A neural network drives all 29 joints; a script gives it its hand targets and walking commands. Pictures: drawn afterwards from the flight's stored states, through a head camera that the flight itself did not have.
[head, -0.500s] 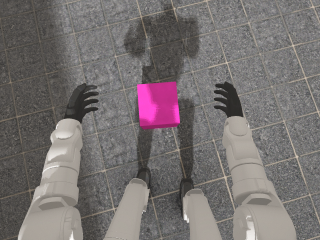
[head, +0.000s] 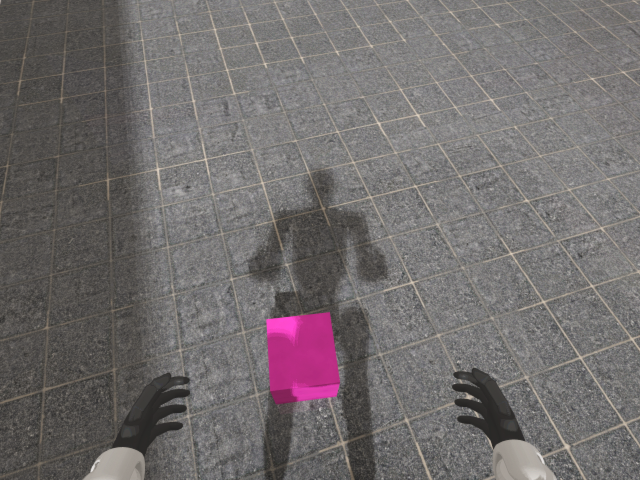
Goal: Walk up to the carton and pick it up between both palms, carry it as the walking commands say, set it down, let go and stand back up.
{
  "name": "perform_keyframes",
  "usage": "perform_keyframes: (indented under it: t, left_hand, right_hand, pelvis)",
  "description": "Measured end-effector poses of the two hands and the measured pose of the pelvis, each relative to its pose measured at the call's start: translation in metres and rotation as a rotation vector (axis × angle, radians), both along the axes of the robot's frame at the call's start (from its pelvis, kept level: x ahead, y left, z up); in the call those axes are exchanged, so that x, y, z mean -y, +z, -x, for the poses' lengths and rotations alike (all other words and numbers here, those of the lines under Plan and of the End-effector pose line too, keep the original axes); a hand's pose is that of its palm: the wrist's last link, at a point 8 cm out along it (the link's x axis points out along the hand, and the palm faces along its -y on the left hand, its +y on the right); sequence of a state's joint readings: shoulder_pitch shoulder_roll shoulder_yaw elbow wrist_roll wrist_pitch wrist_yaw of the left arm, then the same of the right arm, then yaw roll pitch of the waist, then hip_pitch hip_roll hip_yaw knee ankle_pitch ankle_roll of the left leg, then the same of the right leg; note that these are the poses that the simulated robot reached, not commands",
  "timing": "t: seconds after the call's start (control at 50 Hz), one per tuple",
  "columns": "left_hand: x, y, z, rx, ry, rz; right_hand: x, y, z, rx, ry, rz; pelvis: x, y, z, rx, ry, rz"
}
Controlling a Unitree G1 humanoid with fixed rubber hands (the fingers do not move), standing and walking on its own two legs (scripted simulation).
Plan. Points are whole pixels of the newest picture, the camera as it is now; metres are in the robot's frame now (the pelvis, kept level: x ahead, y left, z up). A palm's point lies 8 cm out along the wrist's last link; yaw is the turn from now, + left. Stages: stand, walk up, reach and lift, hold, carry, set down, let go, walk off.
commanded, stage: let go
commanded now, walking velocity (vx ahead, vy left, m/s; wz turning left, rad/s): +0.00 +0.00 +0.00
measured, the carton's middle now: (302, 359) +0.45 +0.06 -0.68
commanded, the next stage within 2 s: stand in 0.52 s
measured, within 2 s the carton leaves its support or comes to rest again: neither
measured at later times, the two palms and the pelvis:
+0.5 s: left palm (137, 450) +0.17 +0.22 -0.06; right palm (534, 468) +0.17 -0.24 -0.06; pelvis +0.01 -0.01 +0.00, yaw +1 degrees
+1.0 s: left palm out of the picture +0.10 +0.29 -0.11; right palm (510, 466) +0.17 -0.24 -0.12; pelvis +0.05 +0.01 -0.02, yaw +7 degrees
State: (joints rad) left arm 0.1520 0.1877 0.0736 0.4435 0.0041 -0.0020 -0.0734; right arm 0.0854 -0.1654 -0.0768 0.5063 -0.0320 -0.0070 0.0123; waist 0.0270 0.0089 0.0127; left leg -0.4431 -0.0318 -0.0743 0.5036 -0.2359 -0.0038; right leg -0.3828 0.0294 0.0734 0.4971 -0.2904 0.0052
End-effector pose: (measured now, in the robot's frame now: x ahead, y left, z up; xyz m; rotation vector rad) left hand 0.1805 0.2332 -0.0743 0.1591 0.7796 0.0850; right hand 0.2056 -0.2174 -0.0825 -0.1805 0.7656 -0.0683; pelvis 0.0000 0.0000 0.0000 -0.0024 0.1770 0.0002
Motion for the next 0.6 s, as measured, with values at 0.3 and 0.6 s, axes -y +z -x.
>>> perform_keyframes:
  t: [0.3, 0.6]
  left_hand:
    - [0.017, 0.014, 0.008, -0.005, -0.022, 0.010]
    - [-0.010, 0.007, 0.022, 0.009, 0.047, -0.102]
  right_hand:
    - [0.024, 0.021, 0.033, -0.028, 0.005, -0.008]
    - [0.036, 0.005, 0.055, -0.074, 0.001, 0.098]
  pelvis:
    - [0.014, 0.006, -0.011, 0.213, 0.010, -0.014]
    - [0.010, -0.001, -0.011, 0.178, 0.036, -0.016]
